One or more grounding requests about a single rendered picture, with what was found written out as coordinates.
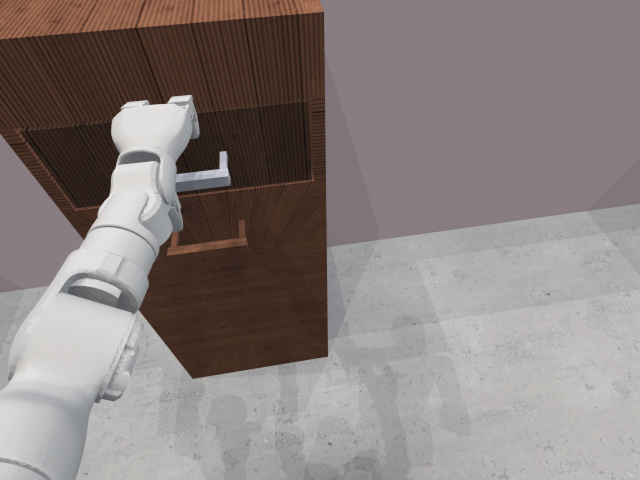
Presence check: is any cabinet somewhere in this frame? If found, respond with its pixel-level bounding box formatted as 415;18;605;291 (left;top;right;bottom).
0;0;328;379

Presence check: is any left robot upper arm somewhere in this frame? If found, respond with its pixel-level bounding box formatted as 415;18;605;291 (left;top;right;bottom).
0;292;144;480

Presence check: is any handle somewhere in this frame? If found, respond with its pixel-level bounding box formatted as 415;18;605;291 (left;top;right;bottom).
167;237;248;262
175;151;231;192

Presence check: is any left robot forearm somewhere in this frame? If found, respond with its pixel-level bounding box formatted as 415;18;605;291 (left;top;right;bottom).
7;145;177;381

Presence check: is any left robot hand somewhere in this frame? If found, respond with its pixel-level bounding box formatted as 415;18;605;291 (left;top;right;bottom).
111;95;199;232

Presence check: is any drawer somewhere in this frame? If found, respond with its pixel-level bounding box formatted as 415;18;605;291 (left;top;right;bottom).
20;99;312;208

